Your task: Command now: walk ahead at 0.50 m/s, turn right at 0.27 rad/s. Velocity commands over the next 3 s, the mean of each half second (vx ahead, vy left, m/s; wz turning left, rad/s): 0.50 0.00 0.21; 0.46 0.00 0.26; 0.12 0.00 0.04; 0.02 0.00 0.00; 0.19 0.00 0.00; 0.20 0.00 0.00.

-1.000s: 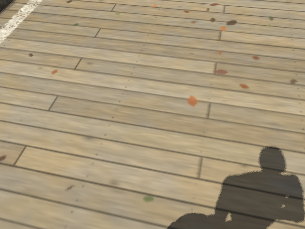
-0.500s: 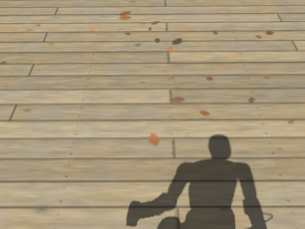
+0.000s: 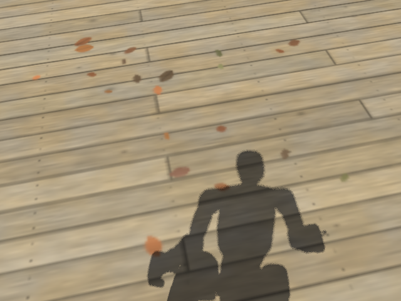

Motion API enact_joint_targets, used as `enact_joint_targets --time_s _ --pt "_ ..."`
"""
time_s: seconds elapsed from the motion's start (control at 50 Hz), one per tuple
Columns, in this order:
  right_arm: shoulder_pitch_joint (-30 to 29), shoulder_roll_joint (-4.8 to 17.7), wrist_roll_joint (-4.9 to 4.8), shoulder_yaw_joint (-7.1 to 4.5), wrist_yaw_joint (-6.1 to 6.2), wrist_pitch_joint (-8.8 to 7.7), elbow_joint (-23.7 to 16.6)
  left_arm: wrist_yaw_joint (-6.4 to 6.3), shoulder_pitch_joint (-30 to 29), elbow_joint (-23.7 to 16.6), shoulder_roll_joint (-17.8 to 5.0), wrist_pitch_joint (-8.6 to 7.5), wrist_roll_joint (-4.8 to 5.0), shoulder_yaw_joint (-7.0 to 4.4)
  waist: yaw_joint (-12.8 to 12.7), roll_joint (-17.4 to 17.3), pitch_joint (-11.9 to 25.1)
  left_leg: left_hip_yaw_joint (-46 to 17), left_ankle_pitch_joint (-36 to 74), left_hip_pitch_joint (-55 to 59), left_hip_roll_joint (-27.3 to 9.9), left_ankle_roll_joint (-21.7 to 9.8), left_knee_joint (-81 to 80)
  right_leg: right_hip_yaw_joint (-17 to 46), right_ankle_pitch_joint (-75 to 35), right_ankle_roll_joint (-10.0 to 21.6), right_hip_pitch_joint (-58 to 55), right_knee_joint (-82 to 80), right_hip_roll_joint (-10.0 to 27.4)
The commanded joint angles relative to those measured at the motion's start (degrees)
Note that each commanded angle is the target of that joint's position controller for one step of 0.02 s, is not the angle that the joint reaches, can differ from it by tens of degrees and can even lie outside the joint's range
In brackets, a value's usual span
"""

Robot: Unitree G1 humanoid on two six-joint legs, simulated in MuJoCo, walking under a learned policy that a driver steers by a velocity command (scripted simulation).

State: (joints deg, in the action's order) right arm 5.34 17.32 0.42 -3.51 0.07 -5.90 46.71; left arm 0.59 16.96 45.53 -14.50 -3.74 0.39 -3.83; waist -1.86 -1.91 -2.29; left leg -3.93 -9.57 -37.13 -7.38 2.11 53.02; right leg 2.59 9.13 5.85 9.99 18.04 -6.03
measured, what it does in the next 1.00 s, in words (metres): walks ahead, turning left: left foot, then right foot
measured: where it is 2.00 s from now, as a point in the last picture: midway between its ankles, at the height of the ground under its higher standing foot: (184, 230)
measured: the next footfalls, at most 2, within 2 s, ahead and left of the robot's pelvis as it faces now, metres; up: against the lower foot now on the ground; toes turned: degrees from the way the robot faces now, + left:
left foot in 0.26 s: +0.34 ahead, +0.16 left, +0.00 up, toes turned +4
right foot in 0.76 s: +0.66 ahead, +0.02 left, +0.00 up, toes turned +19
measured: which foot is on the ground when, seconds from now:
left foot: up 0.00-0.24, down 0.26-0.80, up 0.82-1.00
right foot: down 0.00-0.28, up 0.30-0.74, down 0.76-1.00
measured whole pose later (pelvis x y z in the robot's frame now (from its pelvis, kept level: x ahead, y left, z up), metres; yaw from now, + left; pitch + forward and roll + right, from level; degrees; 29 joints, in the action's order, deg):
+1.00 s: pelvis +0.58 +0.09 +0.00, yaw +18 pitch +2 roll -1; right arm 12.2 17.0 0.0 -2.9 0.2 -3.2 43.0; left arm 1.3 16.7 45.5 -14.5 -5.5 -0.6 -2.5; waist -1.6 -2.6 -1.8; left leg -2.9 -17.9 -32.7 -3.0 0.9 55.9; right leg -0.3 8.9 3.3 11.5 19.0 -3.6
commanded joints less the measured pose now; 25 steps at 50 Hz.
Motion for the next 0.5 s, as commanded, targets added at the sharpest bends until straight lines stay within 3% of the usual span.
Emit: enact_joint_targets --time_s 0.02,0.08,0.16,0.2,0.22,0.26,0.28,0.3,0.32,0.34,0.36,0.38,0.4,0.44,0.5 --pt "-1.27 1.92 -0.06 -0.07 -0.26 -0.17 -2.61 -1.04 -0.36 -3.14 -8.94 -0.88 0.15 -2.0 0.15 5.45 2.4 2.73 12.36 3.68 1.61 0.93 -12.1 5.58 -16.46 7.67 1.42 -7.12 11.97" --pt "-5.87 1.77 -1.08 0.46 -1.05 -0.55 -3.49 -0.92 2.12 -1.54 -9.5 -1.19 -0.01 -1.9 -2.55 6.63 0.66 3.8 20.23 5.2 2.67 -0.43 -19.25 5.07 -9.07 6.51 -0.38 -8.52 13.6" --pt "-8.82 3.3 -1.54 0.43 -2.37 -0.96 -5.37 -1.05 4.06 0.83 -9.92 -0.83 -0.13 -2.09 -3.03 5.89 -1.47 2.86 13.93 -1.45 3.0 -4.16 -22.51 5.13 -13.22 5.72 -12.02 -5.96 18.67" --pt "-7.32 3.94 -1.64 0.3 -3.19 -1.04 -5.6 -1.47 3.23 1.18 -10.51 -0.29 -0.11 -2.34 -1.54 6.24 -0.76 3.14 8.6 -0.65 3.93 -6.14 -23.04 3.72 -21.03 4.4 -15.94 -3.05 20.0" --pt "-4.73 4.83 -1.65 -0.1 -3.32 -0.91 -5.11 -1.66 2.11 0.93 -11.04 -0.05 -0.3 -2.45 0.02 6.89 1.04 4.27 6.08 3.34 5.57 -7.11 -22.94 2.37 -30.09 3.56 -16.54 -0.03 19.68" --pt "7.87 8.21 -1.27 -2.17 -2.96 -0.41 -1.67 -2.09 0.3 0.01 -10.98 0.84 -0.64 -2.15 6.46 5.51 9.29 7.03 6.94 21.24 9.75 -9.77 -23.92 -2.22 -45.09 0.96 -13.74 16.7 15.7" --pt "16.08 11.68 -1.06 -3.14 -2.54 -0.01 -0.67 -2.52 1.64 -1.37 -9.47 0.88 -1.64 -1.25 8.7 -0.95 15.74 -6.14 8.78 36.77 1.15 -13.24 -23.49 -4.59 -29.49 -1.28 -2.2 33.68 12.89" --pt "19.05 15.44 -1.39 -4.04 -2.87 0.04 0.02 -1.29 9.02 -2.16 -2.82 -0.64 -1.75 0.67 4.22 -15.77 20.9 -36.21 -2.2 56.81 -10.98 -24.68 -29.39 -2.88 15.7 -5.94 23.28 53.88 0.92" --pt "19.28 9.89 -2.27 -2.77 -2.88 0.13 0.03 -0.71 5.18 -1.96 -7.1 -2.28 -0.2 0.34 7.4 -9.74 20.91 -42.33 -13.45 59.32 -10.71 -23.11 -35.59 4.82 21.99 -4.97 31.36 59.01 2.71" --pt "15.56 7.97 -1.87 -2.26 -2.48 0.2 -1.25 -0.21 -1.24 -4.18 -9.64 -3.53 1.47 -0.23 7.88 -6.39 12.59 -34.87 -12.54 52.74 -9.22 -20.48 -36.69 4.99 17.1 -3.99 35.16 58.46 5.53" --pt "12.24 7.38 -1.27 -2.02 -2.27 0.33 -2.45 -0.4 -4.8 -5.09 -9.38 -4.21 1.03 -0.03 6.69 0.13 8.6 -29.09 -7.15 44.85 -7.13 -18.94 -37.26 4.07 13.02 -3.6 33.34 54.9 7.83" --pt "9.9 6.42 -1.02 -1.66 -2.15 0.4 -3.21 -0.69 -6.34 -5.61 -9.4 -4.46 -0.33 -0.37 4.95 2.34 5.41 -25.12 0.09 37.99 -5.54 -18.77 -38.04 3.57 10.84 -4.11 31.21 50.21 9.21" --pt "8.89 5.63 -0.54 -1.25 -1.94 0.37 -3.77 -0.84 -5.77 -5.97 -9.37 -4.16 -1.1 -0.7 3.1 1.26 5.29 -22.34 5.75 34.17 -3.87 -18.53 -38.95 3.77 9.48 -4.5 27.41 47.23 10.32" --pt "8.66 5.9 -0.96 -1.36 -1.5 0.67 -4.35 -1.02 -4.18 -6.27 -8.03 -3.21 -1.43 -0.65 1.52 -0.86 4.72 -18.77 11.49 30.35 -2.3 -18.91 -40.19 2.83 9.33 -6.03 25.31 42.01 10.81" --pt "10.63 8.27 -1.4 -2.16 -0.32 0.93 -4.37 -1.49 -7.92 -7.89 -6.35 -2.21 -1.49 -0.15 2.28 -0.89 2.99 -14.66 15.08 25.75 -0.52 -18.38 -41.38 0.95 2.55 -8.69 25.61 32.36 10.01"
